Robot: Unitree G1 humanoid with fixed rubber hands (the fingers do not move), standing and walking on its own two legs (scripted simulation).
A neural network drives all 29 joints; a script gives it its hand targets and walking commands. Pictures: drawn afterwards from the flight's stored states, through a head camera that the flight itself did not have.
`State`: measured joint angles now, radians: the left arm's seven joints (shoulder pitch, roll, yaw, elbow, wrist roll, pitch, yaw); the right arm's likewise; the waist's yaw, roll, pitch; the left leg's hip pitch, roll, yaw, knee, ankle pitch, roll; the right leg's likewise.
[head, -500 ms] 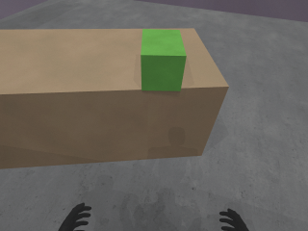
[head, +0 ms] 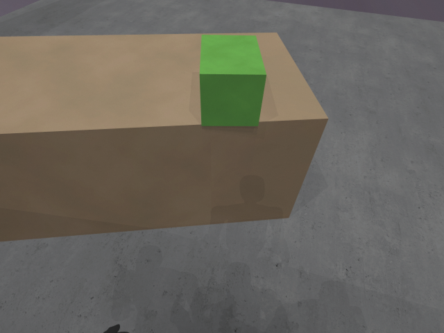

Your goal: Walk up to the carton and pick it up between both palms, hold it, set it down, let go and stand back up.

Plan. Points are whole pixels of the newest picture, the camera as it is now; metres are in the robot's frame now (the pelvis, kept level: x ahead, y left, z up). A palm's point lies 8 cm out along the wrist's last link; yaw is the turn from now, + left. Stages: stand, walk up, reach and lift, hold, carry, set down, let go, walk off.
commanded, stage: stand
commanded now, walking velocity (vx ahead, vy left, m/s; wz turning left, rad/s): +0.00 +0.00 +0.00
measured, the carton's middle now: (229, 79) +0.91 +0.00 -0.01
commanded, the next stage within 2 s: walk up in 1.40 s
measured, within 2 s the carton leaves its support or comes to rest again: neither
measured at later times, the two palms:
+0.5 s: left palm out of the picture +0.07 +0.23 -0.12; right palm out of the picture +0.06 -0.22 -0.12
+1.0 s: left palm out of the picture +0.00 +0.22 -0.13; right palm out of the picture +0.01 -0.20 -0.13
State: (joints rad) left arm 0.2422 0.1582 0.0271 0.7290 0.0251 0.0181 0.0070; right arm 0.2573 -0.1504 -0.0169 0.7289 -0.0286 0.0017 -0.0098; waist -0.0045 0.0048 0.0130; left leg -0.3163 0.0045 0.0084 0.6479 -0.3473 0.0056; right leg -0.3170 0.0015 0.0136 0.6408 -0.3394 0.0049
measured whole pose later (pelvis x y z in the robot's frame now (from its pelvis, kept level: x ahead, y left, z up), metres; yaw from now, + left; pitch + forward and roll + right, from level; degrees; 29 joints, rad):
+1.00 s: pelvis +0.00 +0.01 +0.02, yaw +0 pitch -1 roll +0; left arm 0.30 0.10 0.06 1.06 0.02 0.01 0.04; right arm 0.28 -0.11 -0.05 1.07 -0.02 -0.01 -0.04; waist 0.00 0.00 0.05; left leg -0.18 -0.02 0.02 0.46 -0.26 0.02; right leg -0.19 -0.02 0.02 0.47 -0.26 0.02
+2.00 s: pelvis +0.04 -0.10 +0.00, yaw +1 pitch -2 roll +0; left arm 0.27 0.17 0.07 1.03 0.03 -0.06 -0.01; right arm 0.38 -0.20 -0.08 1.12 -0.03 -0.01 -0.02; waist 0.02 0.04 0.01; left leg -0.35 0.09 -0.05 0.95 -0.52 0.01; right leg -0.28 -0.05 -0.11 0.63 -0.33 -0.01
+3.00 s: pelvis +0.43 -0.01 +0.01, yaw -1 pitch -1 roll +0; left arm 0.19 0.13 0.06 1.00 0.02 0.02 0.03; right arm 0.36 -0.07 -0.01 1.04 -0.03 -0.05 -0.04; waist -0.02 -0.02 0.09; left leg -0.12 -0.02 0.22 0.47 -0.33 0.10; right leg -0.42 -0.02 -0.09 0.74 -0.21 0.00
